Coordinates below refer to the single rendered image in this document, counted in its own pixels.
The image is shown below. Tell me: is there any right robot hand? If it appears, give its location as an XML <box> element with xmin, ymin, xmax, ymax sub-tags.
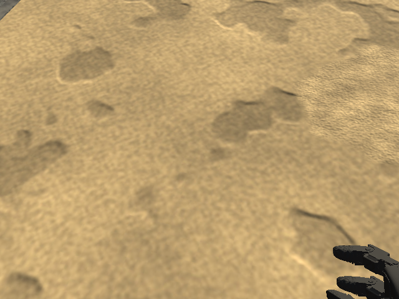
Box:
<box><xmin>326</xmin><ymin>244</ymin><xmax>399</xmax><ymax>299</ymax></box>

